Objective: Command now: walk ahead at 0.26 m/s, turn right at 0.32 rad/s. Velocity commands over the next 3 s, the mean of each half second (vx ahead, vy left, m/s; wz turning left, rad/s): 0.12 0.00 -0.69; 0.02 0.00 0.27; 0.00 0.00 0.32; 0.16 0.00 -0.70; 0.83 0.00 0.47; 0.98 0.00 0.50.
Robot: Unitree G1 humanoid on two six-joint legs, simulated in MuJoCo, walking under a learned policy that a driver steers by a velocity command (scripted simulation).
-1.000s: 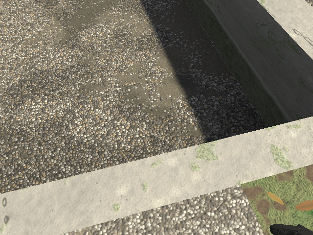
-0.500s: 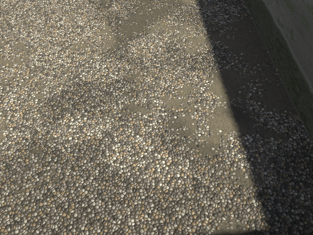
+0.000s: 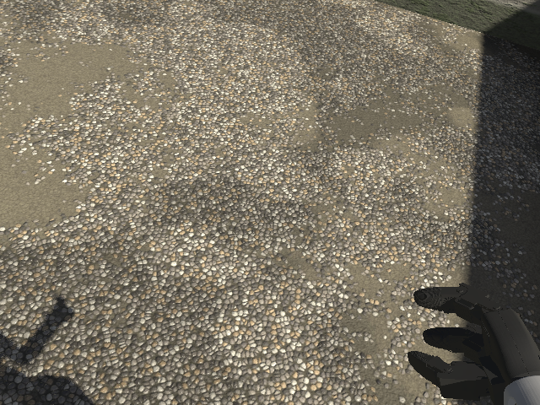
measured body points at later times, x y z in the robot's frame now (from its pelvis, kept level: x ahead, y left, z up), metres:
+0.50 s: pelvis -0.04 -0.02 +0.02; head -0.01 -0.09 +0.46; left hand +0.21 +0.17 -0.05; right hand +0.01 -0.36 -0.10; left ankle +0.00 +0.14 -0.58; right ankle -0.02 -0.11 -0.71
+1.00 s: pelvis -0.10 +0.03 +0.02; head -0.11 +0.06 +0.47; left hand +0.16 +0.22 -0.05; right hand -0.19 -0.24 -0.09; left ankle -0.09 +0.15 -0.69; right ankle -0.02 -0.12 -0.71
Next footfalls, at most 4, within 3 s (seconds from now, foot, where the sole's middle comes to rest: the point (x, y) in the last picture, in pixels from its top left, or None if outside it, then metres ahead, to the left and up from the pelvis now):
0.30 right None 0.02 -0.12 -0.74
1.02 left None -0.05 0.15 -0.74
1.68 right None -0.12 -0.07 -0.74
2.02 left None -0.03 0.16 -0.74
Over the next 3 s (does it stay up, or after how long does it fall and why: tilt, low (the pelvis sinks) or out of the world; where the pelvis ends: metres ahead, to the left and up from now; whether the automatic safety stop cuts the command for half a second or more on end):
stays up -0.13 0.08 0.03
